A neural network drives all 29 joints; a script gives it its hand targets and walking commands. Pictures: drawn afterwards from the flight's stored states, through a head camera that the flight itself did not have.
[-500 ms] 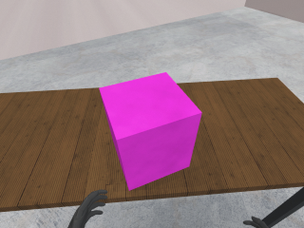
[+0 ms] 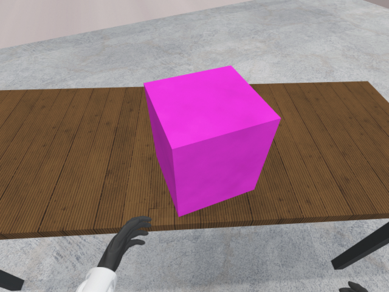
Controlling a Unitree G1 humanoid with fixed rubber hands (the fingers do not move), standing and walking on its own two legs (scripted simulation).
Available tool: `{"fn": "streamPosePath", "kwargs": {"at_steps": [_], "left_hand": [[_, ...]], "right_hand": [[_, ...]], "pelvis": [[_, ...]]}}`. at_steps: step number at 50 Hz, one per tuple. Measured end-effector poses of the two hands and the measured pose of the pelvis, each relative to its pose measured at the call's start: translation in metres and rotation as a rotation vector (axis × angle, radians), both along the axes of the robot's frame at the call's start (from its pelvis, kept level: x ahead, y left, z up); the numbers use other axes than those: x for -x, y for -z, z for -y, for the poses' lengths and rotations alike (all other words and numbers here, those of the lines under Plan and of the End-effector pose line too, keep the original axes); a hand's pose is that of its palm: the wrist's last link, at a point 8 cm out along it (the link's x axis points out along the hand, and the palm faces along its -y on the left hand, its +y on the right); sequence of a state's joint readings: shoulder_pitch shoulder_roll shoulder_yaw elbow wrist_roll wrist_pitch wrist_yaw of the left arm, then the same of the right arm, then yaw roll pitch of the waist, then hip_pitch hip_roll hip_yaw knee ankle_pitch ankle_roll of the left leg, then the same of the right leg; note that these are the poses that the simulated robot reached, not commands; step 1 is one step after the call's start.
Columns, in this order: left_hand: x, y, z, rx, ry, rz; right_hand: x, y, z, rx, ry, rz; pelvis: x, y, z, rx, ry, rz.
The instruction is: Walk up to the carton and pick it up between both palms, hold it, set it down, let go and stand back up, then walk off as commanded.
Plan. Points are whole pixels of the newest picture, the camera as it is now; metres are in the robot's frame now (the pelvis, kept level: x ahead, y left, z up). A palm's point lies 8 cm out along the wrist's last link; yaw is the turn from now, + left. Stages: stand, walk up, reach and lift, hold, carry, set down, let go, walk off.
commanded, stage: walk off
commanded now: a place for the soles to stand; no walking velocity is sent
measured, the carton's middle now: (204, 141) +0.45 +0.01 +0.06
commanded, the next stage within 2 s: none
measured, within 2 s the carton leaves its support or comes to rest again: neither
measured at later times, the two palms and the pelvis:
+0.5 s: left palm out of the picture -0.08 +0.31 -0.12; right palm out of the picture +0.01 -0.30 -0.05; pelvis -0.14 +0.00 -0.01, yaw +1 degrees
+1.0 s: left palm out of the picture -0.15 +0.33 -0.12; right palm out of the picture -0.13 -0.27 -0.07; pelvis -0.27 +0.03 +0.00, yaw +0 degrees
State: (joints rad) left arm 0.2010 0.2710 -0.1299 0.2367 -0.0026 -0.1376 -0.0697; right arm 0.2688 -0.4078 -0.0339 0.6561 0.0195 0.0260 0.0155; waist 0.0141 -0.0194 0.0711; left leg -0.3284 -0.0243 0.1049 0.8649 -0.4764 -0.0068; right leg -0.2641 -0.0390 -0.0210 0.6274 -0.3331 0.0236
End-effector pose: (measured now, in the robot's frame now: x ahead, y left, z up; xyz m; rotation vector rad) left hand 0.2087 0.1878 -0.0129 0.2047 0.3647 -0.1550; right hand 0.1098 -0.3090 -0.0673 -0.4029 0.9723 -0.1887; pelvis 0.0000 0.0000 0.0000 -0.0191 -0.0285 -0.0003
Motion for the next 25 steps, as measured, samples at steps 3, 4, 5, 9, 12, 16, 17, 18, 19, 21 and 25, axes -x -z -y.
{"fn": "streamPosePath", "kwargs": {"at_steps": [3,4,5,9,12,16,17,18,19,21,25], "left_hand": [[0.002,0.004,-0.004,0.030,0.027,0.041],[0.004,0.005,-0.005,0.031,0.020,0.038],[0.007,0.007,-0.009,0.023,-0.001,0.017],[0.039,0.036,-0.047,-0.063,-0.151,-0.184],[0.083,0.061,-0.082,-0.133,-0.241,-0.346],[0.155,0.083,-0.114,-0.201,-0.323,-0.514],[0.173,0.086,-0.119,-0.212,-0.338,-0.549],[0.190,0.090,-0.122,-0.220,-0.351,-0.580],[0.207,0.092,-0.124,-0.225,-0.361,-0.607],[0.238,0.097,-0.124,-0.229,-0.377,-0.652],[0.290,0.102,-0.119,-0.234,-0.398,-0.711]], "right_hand": [[0.019,0.004,-0.012,0.015,-0.009,-0.029],[0.026,0.003,-0.015,0.017,-0.015,-0.037],[0.033,0.000,-0.017,0.019,-0.016,-0.033],[0.052,-0.016,-0.016,0.030,0.008,0.030],[0.062,-0.023,-0.014,0.045,0.014,0.063],[0.072,-0.028,-0.012,0.065,0.005,0.092],[0.075,-0.028,-0.011,0.068,0.002,0.098],[0.077,-0.028,-0.010,0.069,-0.002,0.102],[0.080,-0.027,-0.010,0.070,-0.006,0.104],[0.085,-0.025,-0.009,0.067,-0.017,0.105],[0.097,-0.018,-0.006,0.056,-0.039,0.109]], "pelvis": [[0.019,0.007,-0.010,0.008,-0.006,-0.015],[0.026,0.006,-0.012,0.008,-0.010,-0.004],[0.032,0.004,-0.014,0.012,-0.009,0.003],[0.054,-0.001,-0.016,0.015,-0.008,0.014],[0.071,0.000,-0.015,0.014,-0.009,0.030],[0.093,0.002,-0.012,0.010,-0.012,0.049],[0.099,0.003,-0.011,0.009,-0.013,0.052],[0.104,0.003,-0.010,0.008,-0.013,0.055],[0.110,0.004,-0.009,0.007,-0.014,0.057],[0.121,0.006,-0.007,0.003,-0.016,0.059],[0.144,0.011,0.001,-0.005,-0.018,0.060]]}}
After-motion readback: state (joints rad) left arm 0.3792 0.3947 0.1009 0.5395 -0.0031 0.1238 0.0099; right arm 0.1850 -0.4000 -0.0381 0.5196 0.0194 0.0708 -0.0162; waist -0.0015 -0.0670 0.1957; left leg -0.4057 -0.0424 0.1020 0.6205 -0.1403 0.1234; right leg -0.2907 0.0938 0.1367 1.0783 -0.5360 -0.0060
